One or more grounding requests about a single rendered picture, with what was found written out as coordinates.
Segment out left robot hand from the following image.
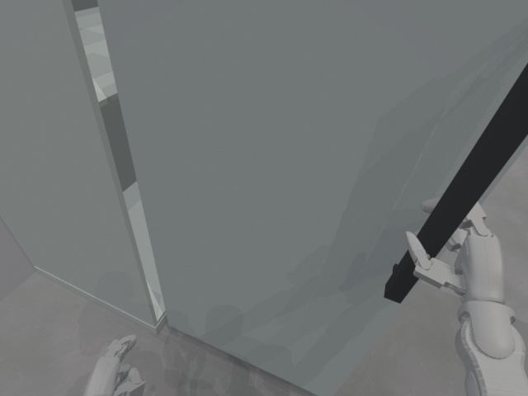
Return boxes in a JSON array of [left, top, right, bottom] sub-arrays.
[[83, 334, 145, 396]]

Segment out handle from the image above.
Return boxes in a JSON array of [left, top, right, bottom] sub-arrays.
[[384, 63, 528, 304]]

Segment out right robot hand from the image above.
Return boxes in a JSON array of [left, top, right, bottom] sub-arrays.
[[405, 198, 507, 305]]

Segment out robot right forearm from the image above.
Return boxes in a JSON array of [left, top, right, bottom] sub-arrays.
[[455, 300, 528, 396]]

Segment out fridge door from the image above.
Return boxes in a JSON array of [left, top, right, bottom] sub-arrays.
[[97, 0, 528, 396]]

